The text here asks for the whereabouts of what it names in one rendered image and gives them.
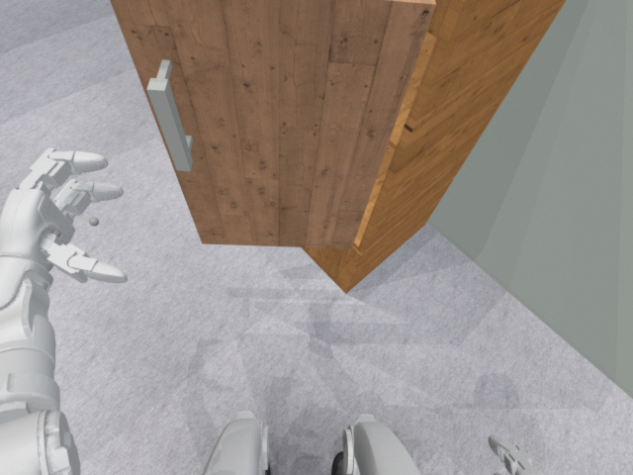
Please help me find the left robot thigh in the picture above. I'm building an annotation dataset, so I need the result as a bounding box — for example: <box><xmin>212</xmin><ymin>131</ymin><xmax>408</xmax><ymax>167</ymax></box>
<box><xmin>203</xmin><ymin>419</ymin><xmax>269</xmax><ymax>475</ymax></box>

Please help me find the cupboard door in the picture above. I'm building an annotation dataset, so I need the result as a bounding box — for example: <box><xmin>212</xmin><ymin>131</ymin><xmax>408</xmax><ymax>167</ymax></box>
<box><xmin>110</xmin><ymin>0</ymin><xmax>436</xmax><ymax>249</ymax></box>

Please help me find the left robot upper arm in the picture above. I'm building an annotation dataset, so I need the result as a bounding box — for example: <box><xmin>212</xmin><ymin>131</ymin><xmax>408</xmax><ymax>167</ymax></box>
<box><xmin>0</xmin><ymin>409</ymin><xmax>80</xmax><ymax>475</ymax></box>

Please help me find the left robot hand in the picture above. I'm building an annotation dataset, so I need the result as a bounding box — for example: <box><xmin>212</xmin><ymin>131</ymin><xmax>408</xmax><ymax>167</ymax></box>
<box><xmin>0</xmin><ymin>147</ymin><xmax>128</xmax><ymax>283</ymax></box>

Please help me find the robot left forearm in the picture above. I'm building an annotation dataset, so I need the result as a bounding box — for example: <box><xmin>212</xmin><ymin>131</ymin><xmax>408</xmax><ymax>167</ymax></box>
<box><xmin>0</xmin><ymin>256</ymin><xmax>60</xmax><ymax>424</ymax></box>

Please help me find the right robot thigh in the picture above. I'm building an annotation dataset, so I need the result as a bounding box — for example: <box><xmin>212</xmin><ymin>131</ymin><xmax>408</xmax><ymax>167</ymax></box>
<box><xmin>342</xmin><ymin>422</ymin><xmax>421</xmax><ymax>475</ymax></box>

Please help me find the robot thigh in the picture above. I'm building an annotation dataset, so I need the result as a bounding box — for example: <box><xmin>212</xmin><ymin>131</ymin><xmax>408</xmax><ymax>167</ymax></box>
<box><xmin>203</xmin><ymin>419</ymin><xmax>269</xmax><ymax>475</ymax></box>
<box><xmin>342</xmin><ymin>422</ymin><xmax>421</xmax><ymax>475</ymax></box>

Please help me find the handle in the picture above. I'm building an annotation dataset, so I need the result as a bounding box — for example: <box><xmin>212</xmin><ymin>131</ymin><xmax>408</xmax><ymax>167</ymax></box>
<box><xmin>146</xmin><ymin>59</ymin><xmax>193</xmax><ymax>171</ymax></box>

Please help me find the right robot hand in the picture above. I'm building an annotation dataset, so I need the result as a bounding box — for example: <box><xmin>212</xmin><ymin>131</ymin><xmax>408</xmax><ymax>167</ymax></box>
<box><xmin>489</xmin><ymin>435</ymin><xmax>544</xmax><ymax>475</ymax></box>

